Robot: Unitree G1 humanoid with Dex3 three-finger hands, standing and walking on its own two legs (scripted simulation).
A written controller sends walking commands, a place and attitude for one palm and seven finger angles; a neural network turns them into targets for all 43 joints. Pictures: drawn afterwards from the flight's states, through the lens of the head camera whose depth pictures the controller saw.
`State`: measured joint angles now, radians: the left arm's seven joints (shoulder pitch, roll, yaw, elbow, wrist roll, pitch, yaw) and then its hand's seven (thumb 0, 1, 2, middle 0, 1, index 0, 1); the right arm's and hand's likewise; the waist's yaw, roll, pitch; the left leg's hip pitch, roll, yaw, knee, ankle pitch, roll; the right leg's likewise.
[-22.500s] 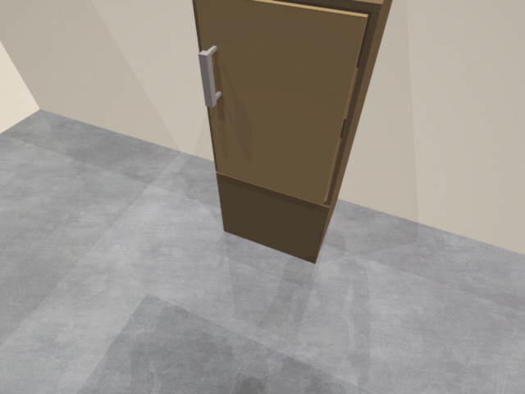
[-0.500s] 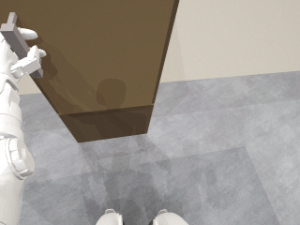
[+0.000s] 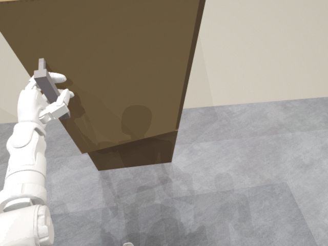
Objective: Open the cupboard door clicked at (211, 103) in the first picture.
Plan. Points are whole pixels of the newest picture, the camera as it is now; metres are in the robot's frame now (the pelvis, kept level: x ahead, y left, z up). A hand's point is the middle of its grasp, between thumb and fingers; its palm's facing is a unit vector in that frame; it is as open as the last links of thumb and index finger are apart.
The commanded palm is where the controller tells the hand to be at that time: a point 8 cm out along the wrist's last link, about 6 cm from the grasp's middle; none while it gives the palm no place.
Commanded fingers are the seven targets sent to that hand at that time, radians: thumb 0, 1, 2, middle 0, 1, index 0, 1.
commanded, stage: pull the door open along its arc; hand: left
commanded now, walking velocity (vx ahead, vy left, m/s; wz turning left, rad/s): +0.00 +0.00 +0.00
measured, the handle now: (54, 90) +0.48 +0.26 +0.09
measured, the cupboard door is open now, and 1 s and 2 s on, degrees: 10 45 46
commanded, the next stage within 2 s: open thumb and fingers to let go in 0.56 s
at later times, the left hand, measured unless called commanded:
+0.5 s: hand (104, 152) +0.30 +0.11 +0.09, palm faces +0.52 -0.85 +0.02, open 5.9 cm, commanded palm +0.24 +0.14 +0.09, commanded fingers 0.00 0.90 0.90 -0.40 -1.35 -0.40 -1.35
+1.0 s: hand (125, 166) +0.27 +0.07 +0.09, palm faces +0.48 -0.88 -0.01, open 8.8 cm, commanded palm +0.22 +0.11 +0.09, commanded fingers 0.00 -0.36 0.36 -0.31 -1.22 -0.31 -1.22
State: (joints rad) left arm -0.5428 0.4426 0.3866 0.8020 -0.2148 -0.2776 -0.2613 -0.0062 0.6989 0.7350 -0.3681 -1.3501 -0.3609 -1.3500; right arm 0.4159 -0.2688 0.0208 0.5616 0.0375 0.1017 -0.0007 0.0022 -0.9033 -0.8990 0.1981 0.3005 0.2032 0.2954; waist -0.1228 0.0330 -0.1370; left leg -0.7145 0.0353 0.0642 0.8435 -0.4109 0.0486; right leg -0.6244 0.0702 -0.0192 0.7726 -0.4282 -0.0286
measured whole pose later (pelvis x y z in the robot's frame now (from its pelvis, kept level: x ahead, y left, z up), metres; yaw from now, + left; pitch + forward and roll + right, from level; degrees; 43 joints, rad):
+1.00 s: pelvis -0.02 -0.06 +0.01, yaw +6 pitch +4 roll +1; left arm 0.05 -0.07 -0.12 0.11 0.01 -0.12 0.52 0.00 0.25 0.62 -0.35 -1.28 -0.36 -1.28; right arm 0.19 -0.20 0.02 0.60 -0.05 0.08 -0.02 0.01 -0.90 -0.90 0.20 0.30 0.20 0.30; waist -0.01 0.04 -0.10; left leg -0.47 0.00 -0.02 0.72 -0.33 -0.02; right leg -0.39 0.04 -0.10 0.74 -0.43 -0.10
